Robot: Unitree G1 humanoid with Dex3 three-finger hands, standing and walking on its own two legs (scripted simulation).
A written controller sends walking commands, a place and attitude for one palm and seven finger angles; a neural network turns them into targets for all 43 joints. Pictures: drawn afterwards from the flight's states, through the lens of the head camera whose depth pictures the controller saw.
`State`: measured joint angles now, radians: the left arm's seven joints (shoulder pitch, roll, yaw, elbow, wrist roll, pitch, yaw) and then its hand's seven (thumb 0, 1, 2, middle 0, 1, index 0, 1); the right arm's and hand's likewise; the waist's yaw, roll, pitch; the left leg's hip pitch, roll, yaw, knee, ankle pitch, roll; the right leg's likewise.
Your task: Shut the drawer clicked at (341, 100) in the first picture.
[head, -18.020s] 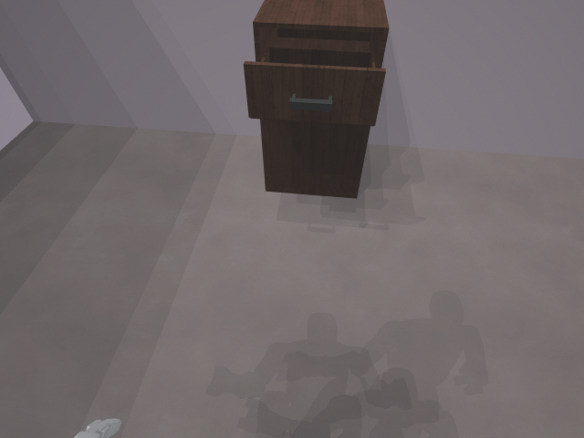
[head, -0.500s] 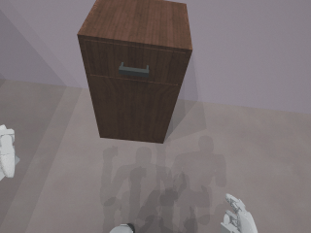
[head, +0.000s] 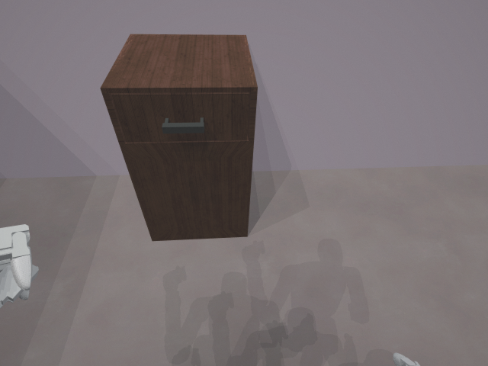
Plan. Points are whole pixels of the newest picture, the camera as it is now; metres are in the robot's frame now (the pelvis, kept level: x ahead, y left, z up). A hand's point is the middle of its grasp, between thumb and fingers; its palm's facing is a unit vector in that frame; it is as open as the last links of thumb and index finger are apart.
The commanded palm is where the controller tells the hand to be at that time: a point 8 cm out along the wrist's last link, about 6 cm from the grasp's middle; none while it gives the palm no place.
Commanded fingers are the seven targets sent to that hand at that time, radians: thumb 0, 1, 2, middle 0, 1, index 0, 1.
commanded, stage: stop stepping back and stand still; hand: left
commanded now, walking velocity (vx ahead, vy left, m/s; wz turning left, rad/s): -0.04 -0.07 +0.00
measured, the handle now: (184, 124) +0.82 +0.23 -0.07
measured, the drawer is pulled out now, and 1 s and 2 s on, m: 0.00 0.00 0.00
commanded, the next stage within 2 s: let the arm hang, fingers relaxed in 0.40 s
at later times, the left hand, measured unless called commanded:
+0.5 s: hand (26, 310) +0.15 +0.25 +0.15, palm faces +0.37 -0.83 -0.41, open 3.3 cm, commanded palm none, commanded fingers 0.00 0.90 0.90 -1.36 -1.56 -1.36 -1.56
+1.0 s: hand out of the picture -0.14 +0.22 -0.16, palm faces +0.04 -0.97 -0.25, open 4.4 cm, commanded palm none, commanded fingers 0.00 0.90 0.90 -0.36 -0.47 -0.36 -0.47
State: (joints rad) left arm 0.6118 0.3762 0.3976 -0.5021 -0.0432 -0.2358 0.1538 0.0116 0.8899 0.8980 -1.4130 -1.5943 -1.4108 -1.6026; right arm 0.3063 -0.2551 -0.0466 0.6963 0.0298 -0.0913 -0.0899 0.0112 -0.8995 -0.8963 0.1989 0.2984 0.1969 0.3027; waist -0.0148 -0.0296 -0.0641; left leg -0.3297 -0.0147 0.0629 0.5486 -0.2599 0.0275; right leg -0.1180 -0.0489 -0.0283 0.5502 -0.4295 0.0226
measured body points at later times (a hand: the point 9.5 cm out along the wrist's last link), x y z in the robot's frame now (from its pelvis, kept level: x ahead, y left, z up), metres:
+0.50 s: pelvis -0.05 +0.00 +0.01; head -0.03 +0.01 +0.46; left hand +0.12 +0.29 +0.17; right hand +0.11 -0.22 -0.08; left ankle +0.01 +0.10 -0.73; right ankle -0.10 -0.12 -0.73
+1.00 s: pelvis -0.07 +0.01 +0.01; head -0.05 +0.02 +0.46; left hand -0.14 +0.27 -0.14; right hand -0.06 -0.24 -0.14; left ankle +0.01 +0.10 -0.73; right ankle -0.10 -0.12 -0.73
